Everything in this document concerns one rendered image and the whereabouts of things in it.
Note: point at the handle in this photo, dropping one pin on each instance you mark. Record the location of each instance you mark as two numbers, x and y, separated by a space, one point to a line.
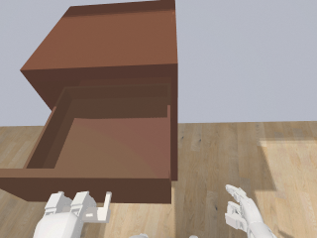
95 214

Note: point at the robot left hand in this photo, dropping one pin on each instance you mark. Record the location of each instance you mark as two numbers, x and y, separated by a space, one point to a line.
58 224

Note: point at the robot right hand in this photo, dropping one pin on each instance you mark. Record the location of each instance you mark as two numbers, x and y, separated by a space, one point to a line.
240 216

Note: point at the robot right forearm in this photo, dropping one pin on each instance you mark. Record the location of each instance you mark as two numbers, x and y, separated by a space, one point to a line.
259 230

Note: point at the drawer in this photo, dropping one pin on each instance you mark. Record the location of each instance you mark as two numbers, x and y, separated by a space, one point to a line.
101 138

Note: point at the cabinet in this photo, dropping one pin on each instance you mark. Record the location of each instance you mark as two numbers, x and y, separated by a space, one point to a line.
110 44

